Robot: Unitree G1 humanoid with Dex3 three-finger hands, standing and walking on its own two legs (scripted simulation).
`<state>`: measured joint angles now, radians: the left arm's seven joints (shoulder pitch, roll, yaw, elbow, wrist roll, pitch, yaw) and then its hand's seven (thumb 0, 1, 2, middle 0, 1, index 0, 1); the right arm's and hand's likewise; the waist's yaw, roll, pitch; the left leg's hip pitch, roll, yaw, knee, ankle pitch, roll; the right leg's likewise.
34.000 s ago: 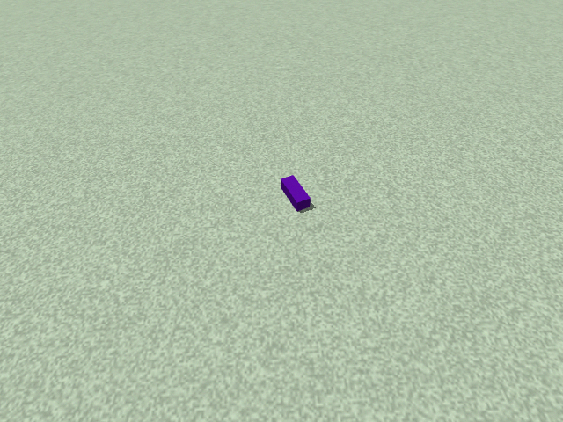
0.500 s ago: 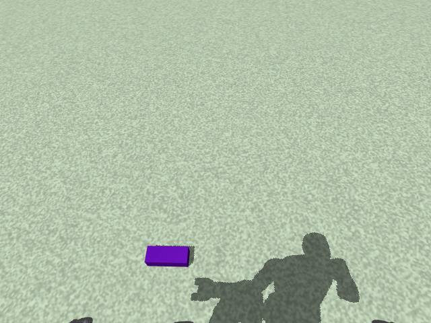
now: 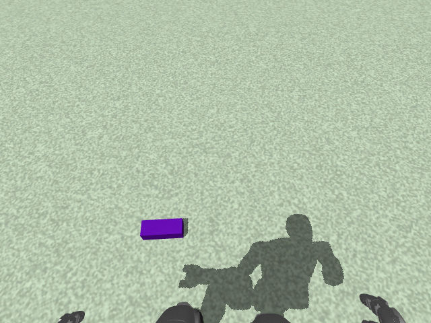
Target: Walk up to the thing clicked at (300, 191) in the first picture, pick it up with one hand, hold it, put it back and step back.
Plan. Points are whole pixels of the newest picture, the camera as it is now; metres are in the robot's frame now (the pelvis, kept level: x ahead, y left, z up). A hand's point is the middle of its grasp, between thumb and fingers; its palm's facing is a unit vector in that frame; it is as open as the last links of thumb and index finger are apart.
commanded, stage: step back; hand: left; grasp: from above
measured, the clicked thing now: (162, 229) +0.53 +0.27 -0.72
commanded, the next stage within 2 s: none
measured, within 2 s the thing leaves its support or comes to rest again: neither
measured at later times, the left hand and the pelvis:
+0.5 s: hand out of the picture -0.03 +0.29 -0.14, palm faces +0.06 -0.92 -0.38, open 7.3 cm; pelvis -0.14 +0.01 +0.01, yaw +5 degrees
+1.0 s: hand out of the picture -0.23 +0.25 -0.12, palm faces +0.00 -0.90 -0.43, open 7.4 cm; pelvis -0.30 -0.02 +0.01, yaw +1 degrees
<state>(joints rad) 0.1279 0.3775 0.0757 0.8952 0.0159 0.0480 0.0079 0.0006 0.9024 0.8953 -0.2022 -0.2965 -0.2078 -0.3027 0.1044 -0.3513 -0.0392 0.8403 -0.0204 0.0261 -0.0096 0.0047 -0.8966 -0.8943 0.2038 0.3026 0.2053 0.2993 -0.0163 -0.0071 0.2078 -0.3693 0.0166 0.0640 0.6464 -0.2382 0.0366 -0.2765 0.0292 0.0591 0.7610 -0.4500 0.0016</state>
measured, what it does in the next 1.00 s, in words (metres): walks backwards: right foot, then left foot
